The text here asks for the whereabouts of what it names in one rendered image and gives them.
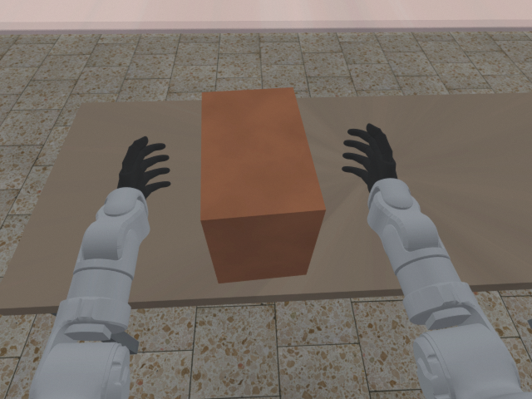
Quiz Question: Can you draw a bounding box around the robot right hand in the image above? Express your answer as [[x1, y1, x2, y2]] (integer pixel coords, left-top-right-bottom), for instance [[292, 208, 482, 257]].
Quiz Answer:
[[342, 123, 397, 193]]

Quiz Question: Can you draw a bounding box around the left robot upper arm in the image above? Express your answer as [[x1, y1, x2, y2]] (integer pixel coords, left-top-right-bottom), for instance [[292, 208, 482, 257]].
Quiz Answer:
[[33, 342, 131, 399]]

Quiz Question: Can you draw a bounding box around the robot right forearm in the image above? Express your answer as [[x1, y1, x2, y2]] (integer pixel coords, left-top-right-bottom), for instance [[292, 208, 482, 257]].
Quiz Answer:
[[367, 178, 521, 389]]

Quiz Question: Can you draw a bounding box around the table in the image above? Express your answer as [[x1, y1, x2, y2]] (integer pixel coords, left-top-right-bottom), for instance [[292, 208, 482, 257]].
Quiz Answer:
[[0, 92, 532, 355]]

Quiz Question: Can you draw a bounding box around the robot left hand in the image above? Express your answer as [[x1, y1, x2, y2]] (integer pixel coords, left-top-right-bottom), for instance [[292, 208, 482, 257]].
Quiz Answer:
[[117, 136, 170, 200]]

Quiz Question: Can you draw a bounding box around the robot left forearm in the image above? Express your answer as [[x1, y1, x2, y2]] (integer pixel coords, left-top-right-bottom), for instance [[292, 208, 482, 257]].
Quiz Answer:
[[28, 187, 150, 399]]

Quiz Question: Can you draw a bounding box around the right robot upper arm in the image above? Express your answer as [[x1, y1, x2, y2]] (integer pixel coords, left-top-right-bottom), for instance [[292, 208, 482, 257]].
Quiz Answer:
[[413, 323, 532, 399]]

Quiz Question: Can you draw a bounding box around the carton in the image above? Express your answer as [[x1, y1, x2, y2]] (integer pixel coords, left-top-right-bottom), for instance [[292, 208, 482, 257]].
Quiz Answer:
[[200, 87, 326, 283]]

